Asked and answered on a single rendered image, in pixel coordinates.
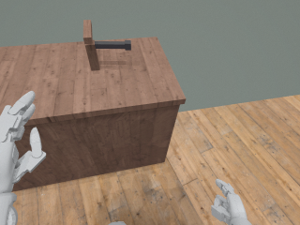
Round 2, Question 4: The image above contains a robot left forearm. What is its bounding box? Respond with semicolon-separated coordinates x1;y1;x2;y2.
0;192;18;225

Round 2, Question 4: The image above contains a tap lever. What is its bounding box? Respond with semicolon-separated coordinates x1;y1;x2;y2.
95;40;131;51

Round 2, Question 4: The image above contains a left robot hand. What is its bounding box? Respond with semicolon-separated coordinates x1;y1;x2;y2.
0;91;46;193

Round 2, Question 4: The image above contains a counter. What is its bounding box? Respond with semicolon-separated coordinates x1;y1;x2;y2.
0;20;186;192

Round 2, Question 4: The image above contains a right robot hand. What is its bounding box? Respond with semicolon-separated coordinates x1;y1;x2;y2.
211;179;248;225

